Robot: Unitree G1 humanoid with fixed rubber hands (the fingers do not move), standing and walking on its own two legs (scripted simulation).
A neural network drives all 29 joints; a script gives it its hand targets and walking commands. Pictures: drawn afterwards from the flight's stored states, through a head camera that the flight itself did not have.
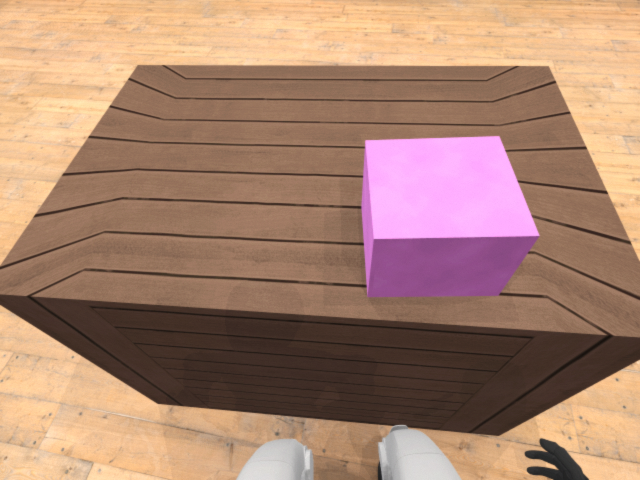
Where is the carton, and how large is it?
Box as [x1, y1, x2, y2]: [361, 136, 538, 296]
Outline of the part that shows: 498,136 365,140 361,207 367,296 498,295 538,237 538,233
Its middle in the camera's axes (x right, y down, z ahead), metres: +0.16 -0.03 +0.54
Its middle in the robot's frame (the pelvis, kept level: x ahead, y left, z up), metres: +0.43 -0.15 +0.04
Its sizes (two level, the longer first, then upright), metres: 0.185 0.173 0.142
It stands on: a pedestal, 0.70 m high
